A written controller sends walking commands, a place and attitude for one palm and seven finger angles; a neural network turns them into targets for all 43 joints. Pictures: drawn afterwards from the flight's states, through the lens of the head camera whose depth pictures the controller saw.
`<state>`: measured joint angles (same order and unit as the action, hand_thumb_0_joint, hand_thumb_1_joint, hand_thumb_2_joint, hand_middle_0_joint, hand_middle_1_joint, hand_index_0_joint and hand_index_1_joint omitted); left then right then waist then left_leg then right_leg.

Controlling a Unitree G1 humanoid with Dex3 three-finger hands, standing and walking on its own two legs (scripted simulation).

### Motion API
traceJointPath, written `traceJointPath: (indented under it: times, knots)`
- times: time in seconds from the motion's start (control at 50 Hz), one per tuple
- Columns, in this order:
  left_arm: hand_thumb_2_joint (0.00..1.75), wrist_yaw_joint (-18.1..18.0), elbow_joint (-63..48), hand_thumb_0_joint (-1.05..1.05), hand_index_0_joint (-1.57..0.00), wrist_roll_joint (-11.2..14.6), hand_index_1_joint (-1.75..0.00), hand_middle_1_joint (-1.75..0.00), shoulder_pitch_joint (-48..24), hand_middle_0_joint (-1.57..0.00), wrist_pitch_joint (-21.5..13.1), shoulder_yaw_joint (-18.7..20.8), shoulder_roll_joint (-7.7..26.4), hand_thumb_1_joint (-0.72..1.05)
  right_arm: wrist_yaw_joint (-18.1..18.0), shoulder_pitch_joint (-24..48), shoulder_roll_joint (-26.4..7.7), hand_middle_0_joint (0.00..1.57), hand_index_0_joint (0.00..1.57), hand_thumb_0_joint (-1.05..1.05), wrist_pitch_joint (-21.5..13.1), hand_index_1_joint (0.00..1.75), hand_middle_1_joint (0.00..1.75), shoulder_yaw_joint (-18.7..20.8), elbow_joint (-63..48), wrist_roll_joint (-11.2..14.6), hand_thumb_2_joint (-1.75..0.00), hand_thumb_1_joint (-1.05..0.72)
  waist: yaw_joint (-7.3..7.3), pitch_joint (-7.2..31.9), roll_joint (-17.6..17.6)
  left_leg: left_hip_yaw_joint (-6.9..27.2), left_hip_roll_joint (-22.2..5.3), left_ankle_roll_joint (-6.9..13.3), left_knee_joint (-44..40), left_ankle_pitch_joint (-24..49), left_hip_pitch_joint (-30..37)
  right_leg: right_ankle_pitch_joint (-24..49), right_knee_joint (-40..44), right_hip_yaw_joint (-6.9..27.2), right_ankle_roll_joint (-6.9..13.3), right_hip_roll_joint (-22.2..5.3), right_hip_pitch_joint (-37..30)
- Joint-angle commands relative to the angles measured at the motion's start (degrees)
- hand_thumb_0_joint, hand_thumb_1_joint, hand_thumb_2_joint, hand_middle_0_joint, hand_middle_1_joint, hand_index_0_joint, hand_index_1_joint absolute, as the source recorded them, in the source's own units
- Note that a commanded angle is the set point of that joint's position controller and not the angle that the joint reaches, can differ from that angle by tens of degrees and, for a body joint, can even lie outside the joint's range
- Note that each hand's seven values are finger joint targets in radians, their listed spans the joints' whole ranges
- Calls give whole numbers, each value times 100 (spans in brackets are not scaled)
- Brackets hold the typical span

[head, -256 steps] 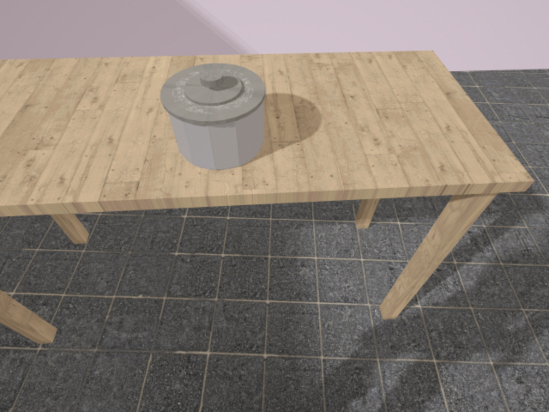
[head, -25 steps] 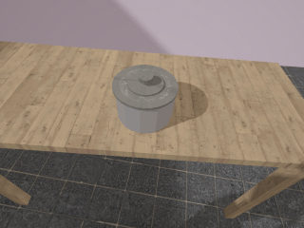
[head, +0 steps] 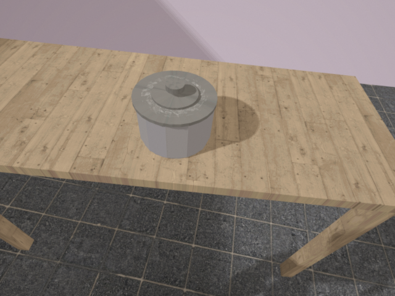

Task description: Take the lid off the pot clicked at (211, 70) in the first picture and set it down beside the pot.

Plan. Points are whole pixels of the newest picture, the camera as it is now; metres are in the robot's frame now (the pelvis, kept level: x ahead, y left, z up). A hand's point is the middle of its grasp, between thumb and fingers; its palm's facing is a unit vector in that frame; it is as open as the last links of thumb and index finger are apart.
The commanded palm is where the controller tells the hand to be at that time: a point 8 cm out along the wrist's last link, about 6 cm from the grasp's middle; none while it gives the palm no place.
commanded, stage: come to a stop and stand still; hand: left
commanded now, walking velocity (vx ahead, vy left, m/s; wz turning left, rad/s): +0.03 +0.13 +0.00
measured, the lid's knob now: (175, 86) +0.49 +0.09 +0.16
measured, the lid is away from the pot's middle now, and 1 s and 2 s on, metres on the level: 0.00 0.00 0.00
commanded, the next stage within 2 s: look again from close up in 1.04 s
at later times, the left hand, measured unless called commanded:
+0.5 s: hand out of the picture +0.00 +0.24 -0.16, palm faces +0.04 -0.97 -0.24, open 7.3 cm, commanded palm none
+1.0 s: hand out of the picture -0.05 +0.23 -0.17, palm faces +0.03 -0.98 -0.18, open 7.4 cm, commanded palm none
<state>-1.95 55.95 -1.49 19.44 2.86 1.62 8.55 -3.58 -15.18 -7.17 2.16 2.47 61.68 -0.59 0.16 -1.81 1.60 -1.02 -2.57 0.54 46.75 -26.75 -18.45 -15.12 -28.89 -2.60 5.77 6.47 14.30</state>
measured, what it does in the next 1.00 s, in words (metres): steps on the spot: left foot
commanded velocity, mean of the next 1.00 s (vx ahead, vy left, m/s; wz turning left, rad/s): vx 0.00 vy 0.01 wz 0.00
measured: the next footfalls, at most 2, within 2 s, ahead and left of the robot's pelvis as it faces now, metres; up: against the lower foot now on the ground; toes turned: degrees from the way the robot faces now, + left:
left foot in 0.14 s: +0.01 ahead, +0.09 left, +0.00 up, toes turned +2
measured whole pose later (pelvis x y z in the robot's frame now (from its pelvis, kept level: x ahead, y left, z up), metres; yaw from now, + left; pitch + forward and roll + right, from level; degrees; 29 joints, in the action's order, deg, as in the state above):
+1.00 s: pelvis -0.03 +0.07 +0.01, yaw +0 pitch -3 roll +0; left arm -2.6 62.8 -0.5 19.8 0.1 -1.7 7.4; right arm -1.6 -15.0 -9.4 -0.2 -0.2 62.8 -1.0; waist 0.2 -1.6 -0.7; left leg -4.4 7.5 8.0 22.7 -12.9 -7.8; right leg -12.0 -27.7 0.6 -0.4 -0.9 13.3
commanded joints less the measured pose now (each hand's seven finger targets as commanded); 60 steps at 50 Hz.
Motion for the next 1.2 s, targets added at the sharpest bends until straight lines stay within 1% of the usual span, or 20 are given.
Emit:
traceJointPath:
  times: [0.0, 0.04, 0.08, 0.12, 0.14, 0.16, 0.18, 0.22, 0.26, 0.3, 0.34, 0.38, 0.46, 0.56, 0.68, 0.7, 0.8, 1.1, 1.16, 1.18]
  knots:
    - [90, -119, -199, 0, -20, -12, -30, -30, 509, -20, -254, 166, 654, 90, 67, -175, -155, 20, 20, 0, -179, 30, 30, -14, -336, 51, -90, -90, 21, -1, -153, 82, 50, -28, 304, -192, -447, 1761, 1320, 2176, 685, -1912, -366]
    - [90, -133, -172, 0, -20, 17, -30, -30, 427, -20, -324, 113, 673, 90, 114, -321, -37, 20, 20, 0, -234, 30, 30, -62, -265, 56, -90, -90, -34, 138, -348, 32, 70, -19, -743, 213, 73, 1510, 1229, 1928, 578, -1789, -325]
    - [90, -130, -168, 0, -20, 67, -30, -30, 305, -20, -345, 50, 601, 90, 124, -648, 41, 20, 20, 0, -288, 30, 30, -110, -135, 69, -90, -90, -152, 49, -336, 40, 108, 31, -2040, 1055, 941, 717, 1145, 1629, 220, -1499, 180]
    - [90, -92, -150, 0, -20, 104, -30, -30, 327, -20, -339, -12, 406, 90, 92, -567, -151, 20, 20, 0, -357, 30, 30, -122, -163, 49, -90, -90, -45, -290, -615, 533, -377, 218, -2740, 1299, 897, 374, 969, 1307, -169, -1051, 307]
    - [90, -75, -104, 0, -20, 110, -30, -30, 399, -20, -345, -37, 347, 90, 79, -531, -277, 20, 20, 0, -370, 30, 30, -139, -207, 25, -90, -90, 32, -255, -650, 716, -602, 322, -2637, 1634, 699, 583, 964, 1143, -357, -918, 84]
    - [90, -213, -98, 0, -20, 45, -30, -30, 222, -20, -429, -77, 717, 90, 35, -418, -466, 20, 20, 0, -238, 30, 30, -47, -382, -186, -90, -90, -159, -308, -688, 577, 123, 375, -2376, 2287, 766, 1159, 377, 1137, -390, -676, -100]
    - [90, -145, -37, 0, -20, 110, -30, -30, 462, -20, -344, -134, 649, 90, 106, -29, -622, 20, 20, 0, -350, 30, 30, -9, -455, 9, -90, -90, 26, -82, -1277, 612, -306, 209, -2222, 2499, 849, 995, 462, 876, -330, -959, 128]
    - [90, -114, 54, 0, -20, 141, -30, -30, 551, -20, -421, -195, 505, 90, 115, 57, -567, 20, 20, 0, -423, 30, 30, -74, -527, 19, -90, -90, -20, 213, -1375, 717, -301, 199, -2365, 2924, 904, 1282, 494, 743, -172, -980, -270]
    - [90, -125, 78, 0, -20, 163, -30, -30, 449, -20, -424, -187, 503, 90, 98, -17, -622, 20, 20, 0, -401, 30, 30, -93, -512, -7, -90, -90, -29, 294, -910, 820, -333, 232, -2377, 2908, 940, 1217, 438, 683, -138, -951, -328]
    - [90, -122, 109, 0, -20, 161, -30, -30, 360, -20, -425, -216, 393, 90, 103, -11, -761, 20, 20, 0, -389, 30, 30, -90, -496, -12, -90, -90, -42, 121, -446, 893, -353, 275, -2480, 2859, 924, 1101, 403, 640, -158, -940, -186]
    - [90, -123, 118, 0, -20, 151, -30, -30, 276, -20, -426, -214, 354, 90, 124, -15, -858, 20, 20, 0, -378, 30, 30, -81, -484, -14, -90, -90, -63, -73, -153, 962, -357, 284, -2608, 2705, 856, 957, 372, 645, -183, -942, -51]
    - [90, -129, 150, 0, -20, 159, -30, -30, 198, -20, -398, -200, 379, 90, 136, 19, -910, 20, 20, 0, -353, 30, 30, -98, -487, -33, -90, -90, -48, -181, -88, 1074, -370, 295, -2811, 2459, 790, 754, 308, 602, -200, -932, -5]
    - [90, -135, 186, 0, -20, 147, -30, -30, 127, -20, -371, -171, 474, 90, 164, 36, -949, 20, 20, 0, -341, 30, 30, -115, -478, -51, -90, -90, -28, -249, -218, 1155, -354, 280, -3038, 2190, 789, 626, 226, 579, -219, -958, 16]
    - [90, -142, 225, 0, -20, 123, -30, -30, 102, -20, -348, -148, 541, 90, 176, 49, -984, 20, 20, 0, -326, 30, 30, -127, -471, -52, -90, -90, -13, -259, 15, 1195, -357, 239, -3143, 1990, 829, 569, 217, 602, -233, -1004, 42]
    - [90, -137, 292, 0, -20, 110, -30, -30, 114, -20, -335, -153, 573, 90, 182, 52, -989, 20, 20, 0, -319, 30, 30, -146, -410, -49, -90, -90, -28, -279, -208, 1123, -317, 208, -3214, 1675, 847, 543, 257, 712, -229, -1052, 80]
    - [90, -137, 306, 0, -20, 107, -30, -30, 128, -20, -338, -155, 568, 90, 184, 52, -971, 20, 20, 0, -318, 30, 30, -154, -383, -46, -90, -90, -19, -314, -68, 1134, -318, 217, -3225, 1570, 785, 548, 288, 730, -232, -1059, 66]
    - [90, -126, 385, 0, -20, 94, -30, -30, 215, -20, -351, -171, 553, 90, 193, 28, -906, 20, 20, 0, -320, 30, 30, -163, -310, -34, -90, -90, -17, -364, -90, 1106, -269, 270, -3234, 1202, 720, 556, 381, 823, -214, -1113, 105]
    - [90, -116, 615, 0, -20, 70, -30, -30, 439, -20, -376, -187, 394, 90, 167, -185, -688, 20, 20, 0, -368, 30, 30, -162, -30, -5, -90, -90, -6, -309, -257, 1074, -301, 300, -3215, 1276, 738, 725, 406, 810, -230, -1146, 107]
    - [90, -113, 653, 0, -20, 69, -30, -30, 456, -20, -385, -184, 416, 90, 166, -250, -636, 20, 20, 0, -371, 30, 30, -164, 9, 8, -90, -90, 3, -284, -31, 1032, -311, 327, -3149, 1344, 743, 763, 457, 801, -233, -1159, 75]
    - [90, -116, 655, 0, -20, 68, -30, -30, 460, -20, -383, -187, 363, 90, 164, -245, -637, 20, 20, 0, -375, 30, 30, -159, 20, 4, -90, -90, 5, -299, -109, 1033, -291, 323, -3154, 1302, 726, 739, 461, 850, -225, -1175, 95]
